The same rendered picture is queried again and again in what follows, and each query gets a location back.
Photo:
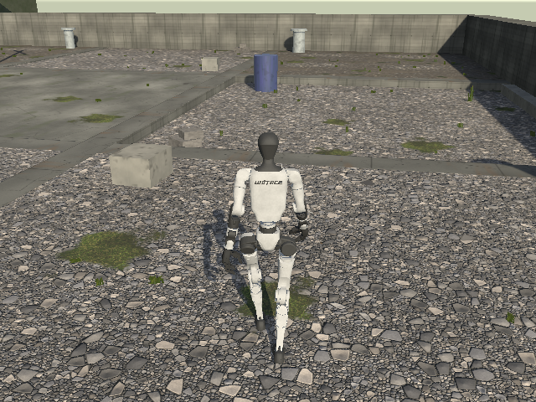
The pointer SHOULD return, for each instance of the left robot upper arm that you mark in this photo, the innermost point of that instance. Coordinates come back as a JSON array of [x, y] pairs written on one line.
[[242, 176]]

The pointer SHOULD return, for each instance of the humanoid robot head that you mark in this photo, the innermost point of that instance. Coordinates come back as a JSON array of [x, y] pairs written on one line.
[[268, 143]]

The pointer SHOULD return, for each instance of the robot right forearm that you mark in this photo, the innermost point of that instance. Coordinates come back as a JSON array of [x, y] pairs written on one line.
[[302, 218]]

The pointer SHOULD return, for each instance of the robot right hand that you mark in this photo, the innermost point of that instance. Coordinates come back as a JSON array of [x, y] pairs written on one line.
[[296, 229]]

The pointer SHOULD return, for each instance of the robot left forearm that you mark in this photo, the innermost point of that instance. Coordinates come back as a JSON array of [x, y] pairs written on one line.
[[232, 230]]

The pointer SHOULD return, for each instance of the robot torso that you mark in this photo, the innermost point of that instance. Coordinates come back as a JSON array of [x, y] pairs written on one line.
[[268, 203]]

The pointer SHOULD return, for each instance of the right robot upper arm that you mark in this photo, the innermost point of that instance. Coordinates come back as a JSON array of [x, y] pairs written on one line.
[[295, 178]]

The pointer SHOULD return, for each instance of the robot left hand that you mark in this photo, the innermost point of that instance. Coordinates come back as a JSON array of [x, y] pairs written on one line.
[[225, 259]]

